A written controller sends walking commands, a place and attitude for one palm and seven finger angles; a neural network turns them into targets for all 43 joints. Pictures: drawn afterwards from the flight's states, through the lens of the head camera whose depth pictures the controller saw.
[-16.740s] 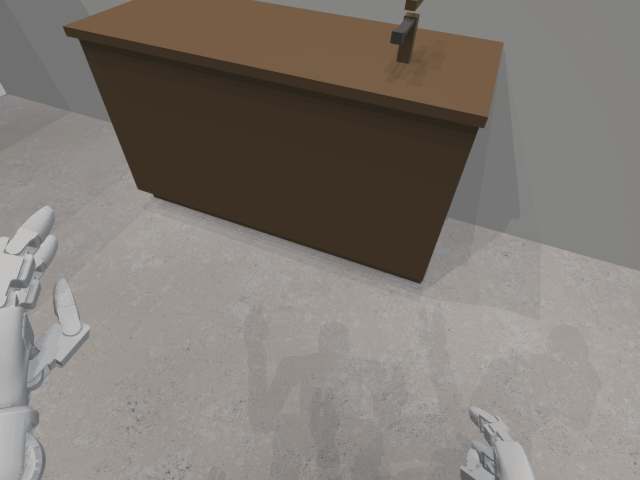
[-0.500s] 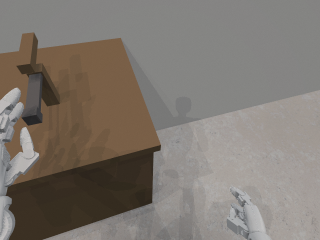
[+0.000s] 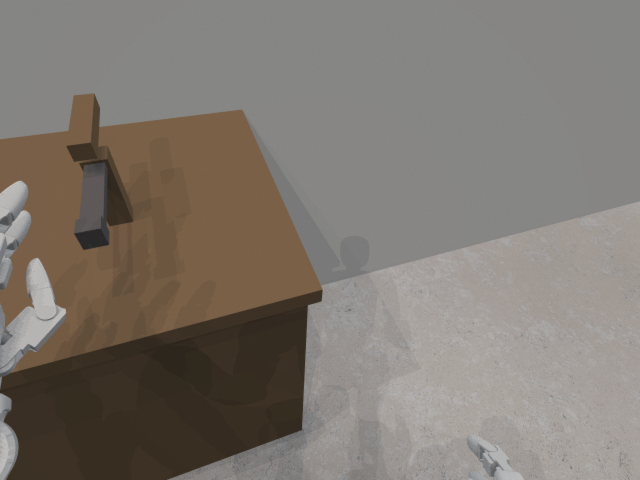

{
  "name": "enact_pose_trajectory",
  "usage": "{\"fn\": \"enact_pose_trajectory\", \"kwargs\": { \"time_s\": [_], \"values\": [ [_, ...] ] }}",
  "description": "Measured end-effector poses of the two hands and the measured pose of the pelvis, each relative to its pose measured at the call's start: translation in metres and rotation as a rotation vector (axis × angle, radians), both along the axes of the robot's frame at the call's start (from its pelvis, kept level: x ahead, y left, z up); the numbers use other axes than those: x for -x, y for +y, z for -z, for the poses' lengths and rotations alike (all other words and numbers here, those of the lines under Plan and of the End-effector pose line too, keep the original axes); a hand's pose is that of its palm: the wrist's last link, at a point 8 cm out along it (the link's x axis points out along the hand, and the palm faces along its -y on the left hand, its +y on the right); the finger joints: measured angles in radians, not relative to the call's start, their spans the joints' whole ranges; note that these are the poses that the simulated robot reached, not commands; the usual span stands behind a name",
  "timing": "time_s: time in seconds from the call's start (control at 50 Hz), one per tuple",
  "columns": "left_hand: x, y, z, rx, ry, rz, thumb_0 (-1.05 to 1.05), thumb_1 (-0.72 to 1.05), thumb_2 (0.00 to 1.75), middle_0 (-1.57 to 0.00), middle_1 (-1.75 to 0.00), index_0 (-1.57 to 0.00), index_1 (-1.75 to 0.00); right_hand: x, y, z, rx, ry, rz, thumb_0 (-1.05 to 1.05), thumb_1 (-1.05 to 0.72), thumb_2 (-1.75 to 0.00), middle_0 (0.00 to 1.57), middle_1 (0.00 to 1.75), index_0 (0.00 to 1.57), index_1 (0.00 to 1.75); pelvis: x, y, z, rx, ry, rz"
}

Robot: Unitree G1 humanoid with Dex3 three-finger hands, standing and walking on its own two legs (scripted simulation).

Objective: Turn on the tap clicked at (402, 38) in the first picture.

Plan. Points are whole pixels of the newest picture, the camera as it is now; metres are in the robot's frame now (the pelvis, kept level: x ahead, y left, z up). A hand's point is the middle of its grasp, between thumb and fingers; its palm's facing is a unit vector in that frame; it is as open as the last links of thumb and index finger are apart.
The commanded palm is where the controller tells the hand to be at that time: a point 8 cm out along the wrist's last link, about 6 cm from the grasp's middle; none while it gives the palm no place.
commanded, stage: come to a stop and stand still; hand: left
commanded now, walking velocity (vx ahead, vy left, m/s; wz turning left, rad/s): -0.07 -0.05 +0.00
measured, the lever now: (92, 232) +0.35 +0.30 +0.14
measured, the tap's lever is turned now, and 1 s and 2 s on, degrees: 0 0 0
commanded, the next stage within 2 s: look again from close up in 0.64 s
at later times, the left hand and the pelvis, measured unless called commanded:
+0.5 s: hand (97, 286) +0.25 +0.23 +0.17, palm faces +0.38 -0.85 -0.36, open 7.4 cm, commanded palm +0.20 +0.27 +0.18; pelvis +0.03 -0.01 +0.00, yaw -1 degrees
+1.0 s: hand (124, 303) +0.24 +0.21 +0.16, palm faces +0.20 -0.87 -0.45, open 7.4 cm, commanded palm +0.18 +0.28 +0.18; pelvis +0.00 +0.01 -0.01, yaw -4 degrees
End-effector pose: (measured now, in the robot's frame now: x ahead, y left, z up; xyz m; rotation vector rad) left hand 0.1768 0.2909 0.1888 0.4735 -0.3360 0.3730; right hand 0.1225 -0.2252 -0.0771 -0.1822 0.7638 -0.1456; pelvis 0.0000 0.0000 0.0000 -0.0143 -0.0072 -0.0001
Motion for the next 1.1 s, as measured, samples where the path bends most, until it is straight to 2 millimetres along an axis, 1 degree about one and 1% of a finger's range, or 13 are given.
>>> {"fn": "enact_pose_trajectory", "kwargs": {
  "time_s": [0.14, 0.26, 0.42, 0.54, 0.74, 0.76, 0.82, 0.86, 0.88, 0.94, 1.0, 1.04, 1.1],
  "values": [
    [0.001, -0.01, 0.006, 0.023, 0.062, 0.02, 0.02, 0.89, 0.89, -0.21, -0.3, -0.2, -0.31, -0.022, 0.008, 0.003, -0.03, -0.005, -0.053, 0.01, -0.9, -0.9, 0.2, 0.3, 0.21, 0.3, -0.005, -0.001, -0.002, 0.023, -0.003, 0.008],
    [-0.013, -0.007, 0.021, 0.084, 0.1, -0.009, 0.02, 0.89, 0.89, -0.21, -0.3, -0.21, -0.31, -0.047, 0.001, -0.006, 0.003, -0.044, -0.054, 0.01, -0.9, -0.9, 0.2, 0.3, 0.21, 0.3, -0.014, -0.002, -0.003, 0.006, -0.009, 0.015],
    [-0.03, -0.015, 0.004, 0.055, 0.035, 0.025, 0.02, 0.89, 0.89, -0.21, -0.3, -0.2, -0.31, -0.074, -0.008, -0.02, 0.03, -0.091, -0.053, 0.01, -0.9, -0.9, 0.2, 0.3, 0.21, 0.3, -0.027, -0.005, -0.004, -0.001, 0.0, 0.015],
    [-0.036, -0.015, 0.005, 0.039, 0.065, 0.025, 0.02, 0.89, 0.89, -0.21, -0.3, -0.21, -0.31, -0.081, -0.011, -0.019, 0.021, -0.082, -0.034, 0.01, -0.9, -0.9, 0.2, 0.3, 0.21, 0.3, -0.035, -0.005, -0.003, -0.002, 0.007, 0.018],
    [-0.035, -0.013, 0.014, 0.075, 0.091, 0.003, 0.02, 0.89, 0.89, -0.21, -0.3, -0.21, -0.31, -0.071, -0.006, -0.009, 0.009, -0.025, -0.032, 0.01, -0.9, -0.9, 0.2, 0.3, 0.2, 0.3, -0.036, -0.005, -0.003, -0.001, -0.001, 0.014],
    [-0.038, -0.009, 0.008, 0.017, 0.079, 0.004, 0.02, 0.89, 0.89, -0.22, -0.3, -0.21, -0.31, -0.069, -0.005, -0.009, 0.019, -0.023, -0.05, 0.01, -0.9, -0.9, 0.2, 0.3, 0.2, 0.3, -0.034, -0.005, -0.002, 0.003, 0.002, 0.01],
    [-0.054, 0.022, -0.026, -0.107, -0.061, -0.042, 0.02, 0.88, 0.89, -0.22, -0.3, -0.21, -0.31, -0.063, -0.002, -0.002, 0.024, 0.019, -0.105, 0.01, -0.9, -0.9, 0.2, 0.3, 0.2, 0.3, -0.018, -0.008, -0.001, 0.0, 0.001, 0.016],
    [-0.061, 0.032, -0.037, -0.103, -0.11, -0.066, 0.02, 0.89, 0.89, -0.22, -0.3, -0.21, -0.31, -0.058, -0.002, 0.0, 0.002, 0.015, -0.101, 0.01, -0.9, -0.9, 0.2, 0.3, 0.21, 0.3, -0.008, -0.005, 0.0, -0.002, 0.001, 0.034],
    [-0.063, 0.03, -0.036, -0.09, -0.109, -0.055, 0.02, 0.89, 0.89, -0.21, -0.3, -0.21, -0.31, -0.055, -0.002, 0.001, -0.015, 0.0, -0.089, 0.01, -0.9, -0.9, 0.2, 0.3, 0.21, 0.3, -0.005, -0.002, 0.001, -0.002, 0.001, 0.043],
    [-0.056, -0.001, -0.016, -0.06, -0.013, 0.061, 0.02, 0.9, 0.89, -0.2, -0.3, -0.2, -0.3, -0.044, -0.002, 0.001, -0.062, -0.058, -0.043, 0.01, -0.9, -0.9, 0.2, 0.3, 0.21, 0.3, 0.001, 0.007, 0.005, -0.016, -0.002, 0.063],
    [-0.036, -0.035, 0.011, -0.038, 0.135, 0.195, 0.02, 0.9, 0.89, -0.2, -0.3, -0.2, -0.3, -0.03, -0.002, 0.001, -0.076, -0.082, 0.008, 0.01, -0.9, -0.9, 0.2, 0.3, 0.21, 0.3, 0.003, 0.012, 0.006, -0.007, -0.005, 0.074],
    [-0.021, -0.039, 0.023, -0.025, 0.199, 0.233, 0.02, 0.89, 0.89, -0.21, -0.3, -0.2, -0.31, -0.019, -0.001, 0.001, -0.062, -0.068, 0.036, 0.01, -0.9, -0.9, 0.2, 0.3, 0.21, 0.3, 0.003, 0.012, 0.006, 0.004, -0.008, 0.066],
    [-0.006, -0.02, 0.027, -0.017, 0.194, 0.188, 0.02, 0.88, 0.89, -0.22, -0.3, -0.21, -0.31, -0.004, 0.001, 0.001, -0.018, -0.024, 0.049, 0.01, -0.9, -0.9, 0.2, 0.3, 0.2, 0.3, 0.005, 0.012, 0.006, 0.012, -0.018, 0.054]
  ]
}}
